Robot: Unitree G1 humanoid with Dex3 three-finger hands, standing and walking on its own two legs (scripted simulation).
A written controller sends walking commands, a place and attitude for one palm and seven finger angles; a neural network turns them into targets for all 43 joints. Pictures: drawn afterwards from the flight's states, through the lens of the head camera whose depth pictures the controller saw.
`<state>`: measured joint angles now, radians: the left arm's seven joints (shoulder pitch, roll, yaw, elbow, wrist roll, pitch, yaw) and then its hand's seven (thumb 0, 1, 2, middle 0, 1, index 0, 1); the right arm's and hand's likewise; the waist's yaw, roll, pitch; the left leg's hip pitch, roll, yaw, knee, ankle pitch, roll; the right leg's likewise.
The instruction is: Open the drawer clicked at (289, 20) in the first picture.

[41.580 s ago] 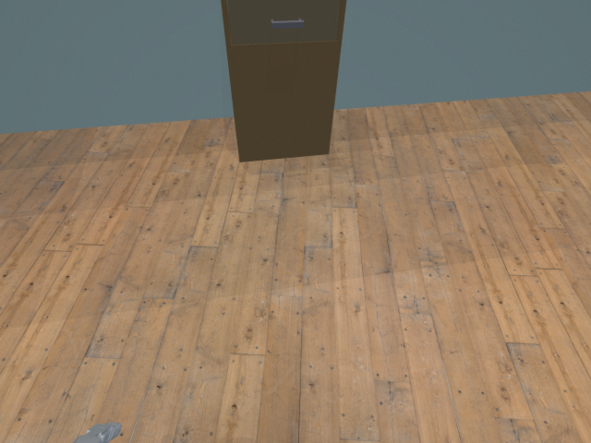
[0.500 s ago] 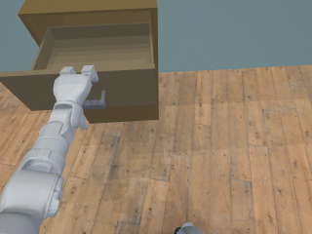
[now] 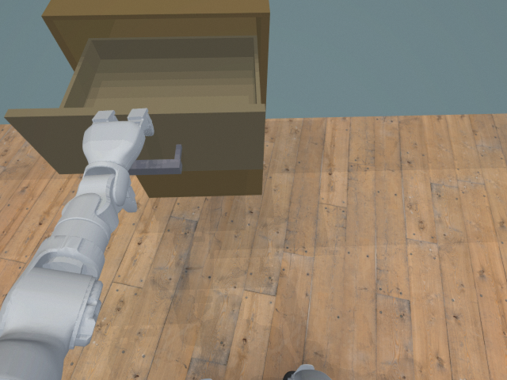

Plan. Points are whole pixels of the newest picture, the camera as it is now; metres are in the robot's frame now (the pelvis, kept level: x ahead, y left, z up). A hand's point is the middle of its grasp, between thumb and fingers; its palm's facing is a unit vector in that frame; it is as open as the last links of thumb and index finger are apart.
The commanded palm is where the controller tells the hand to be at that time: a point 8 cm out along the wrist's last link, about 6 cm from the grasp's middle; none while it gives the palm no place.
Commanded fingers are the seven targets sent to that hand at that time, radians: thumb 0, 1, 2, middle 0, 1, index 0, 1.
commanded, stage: move the hooked fingers above the handle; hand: left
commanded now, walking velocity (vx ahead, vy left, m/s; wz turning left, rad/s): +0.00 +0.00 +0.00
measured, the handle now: (148, 158) +0.52 +0.20 -0.03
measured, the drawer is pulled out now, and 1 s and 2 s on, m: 0.30 0.30 0.29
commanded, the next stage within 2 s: none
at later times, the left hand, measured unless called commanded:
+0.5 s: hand (118, 170) +0.45 +0.22 +0.03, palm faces -0.06 -0.01 -1.00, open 13.8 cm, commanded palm +0.43 +0.20 +0.09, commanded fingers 0.00 -0.50 0.30 -0.30 -1.20 -0.30 -1.20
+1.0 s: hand (131, 182) +0.44 +0.20 +0.01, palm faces -0.21 -0.02 -0.98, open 13.8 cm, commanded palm +0.44 +0.20 +0.09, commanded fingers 0.00 -0.50 0.30 -0.30 -1.20 -0.30 -1.20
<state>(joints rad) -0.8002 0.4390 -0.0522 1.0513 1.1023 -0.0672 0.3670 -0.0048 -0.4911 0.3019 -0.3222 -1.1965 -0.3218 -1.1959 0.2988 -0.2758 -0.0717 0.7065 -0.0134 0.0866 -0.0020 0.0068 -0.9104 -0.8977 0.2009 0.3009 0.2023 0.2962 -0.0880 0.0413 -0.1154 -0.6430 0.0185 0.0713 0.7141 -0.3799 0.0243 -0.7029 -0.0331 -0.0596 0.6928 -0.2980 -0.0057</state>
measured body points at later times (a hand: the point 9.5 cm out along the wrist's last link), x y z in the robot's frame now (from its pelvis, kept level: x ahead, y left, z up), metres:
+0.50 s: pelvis +0.01 +0.00 +0.01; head +0.09 -0.02 +0.45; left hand +0.45 +0.22 +0.08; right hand +0.05 -0.27 -0.14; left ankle -0.03 +0.10 -0.71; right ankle +0.01 -0.12 -0.71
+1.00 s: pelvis +0.00 -0.01 +0.01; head +0.09 -0.03 +0.45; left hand +0.44 +0.20 +0.07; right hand +0.04 -0.29 -0.13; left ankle -0.03 +0.10 -0.71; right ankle +0.01 -0.12 -0.71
